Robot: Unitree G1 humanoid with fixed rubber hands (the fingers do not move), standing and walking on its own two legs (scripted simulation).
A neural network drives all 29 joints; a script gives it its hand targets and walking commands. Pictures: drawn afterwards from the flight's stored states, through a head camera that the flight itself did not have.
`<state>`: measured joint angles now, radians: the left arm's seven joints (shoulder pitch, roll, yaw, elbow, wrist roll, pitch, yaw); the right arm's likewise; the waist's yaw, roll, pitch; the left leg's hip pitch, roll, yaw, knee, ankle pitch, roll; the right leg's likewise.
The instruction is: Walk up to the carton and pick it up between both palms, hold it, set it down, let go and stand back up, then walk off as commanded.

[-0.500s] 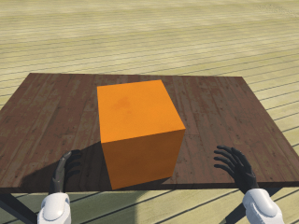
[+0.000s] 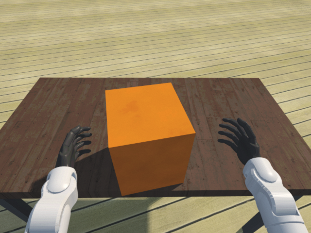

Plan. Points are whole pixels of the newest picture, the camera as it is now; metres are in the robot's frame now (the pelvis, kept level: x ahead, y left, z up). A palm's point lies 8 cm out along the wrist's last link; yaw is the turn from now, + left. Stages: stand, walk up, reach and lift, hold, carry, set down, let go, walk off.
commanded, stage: reach and lift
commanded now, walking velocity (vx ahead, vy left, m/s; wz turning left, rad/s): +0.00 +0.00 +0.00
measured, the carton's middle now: (146, 139) +0.40 +0.06 +0.02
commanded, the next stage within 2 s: none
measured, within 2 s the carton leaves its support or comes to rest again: neither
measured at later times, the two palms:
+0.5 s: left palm (66, 130) +0.30 +0.22 +0.16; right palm (239, 110) +0.39 -0.17 +0.17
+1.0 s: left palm (65, 105) +0.35 +0.24 +0.19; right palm (220, 78) +0.45 -0.12 +0.22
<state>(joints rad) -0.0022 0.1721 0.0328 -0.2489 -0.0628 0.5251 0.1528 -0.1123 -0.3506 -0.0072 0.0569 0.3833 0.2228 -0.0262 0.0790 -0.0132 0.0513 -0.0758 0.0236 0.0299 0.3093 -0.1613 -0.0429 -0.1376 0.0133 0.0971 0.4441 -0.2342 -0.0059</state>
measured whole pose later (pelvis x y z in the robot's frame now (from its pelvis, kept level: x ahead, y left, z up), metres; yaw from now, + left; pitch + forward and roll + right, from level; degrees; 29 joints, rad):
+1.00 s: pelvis +0.00 +0.00 +0.00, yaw +0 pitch +0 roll +1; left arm -0.68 0.17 0.13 0.10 -0.09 0.78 0.21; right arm -0.94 -0.42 0.04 0.70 0.49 0.38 -0.02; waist 0.14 -0.06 0.03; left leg -0.18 0.03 0.03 0.33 -0.15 -0.04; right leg -0.23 0.02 0.10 0.43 -0.21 -0.01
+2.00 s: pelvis -0.01 +0.01 +0.00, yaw +0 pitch +10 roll +1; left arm -0.82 0.17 0.13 1.04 -0.10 -0.01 0.16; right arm -0.95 -0.35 0.08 1.21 0.32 0.01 0.07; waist 0.17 -0.02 -0.10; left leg -0.41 0.04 0.03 0.39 -0.16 -0.03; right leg -0.43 0.03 0.10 0.43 -0.18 0.00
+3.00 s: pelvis +0.00 +0.00 +0.00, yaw +0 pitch +5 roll +1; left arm -0.67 -0.06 0.34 0.80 0.26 0.08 0.12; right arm -0.85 -0.07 -0.31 1.18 -0.16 -0.11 -0.01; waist 0.12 -0.02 -0.09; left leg -0.26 0.05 0.03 0.35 -0.16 -0.04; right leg -0.29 0.03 0.10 0.40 -0.19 0.00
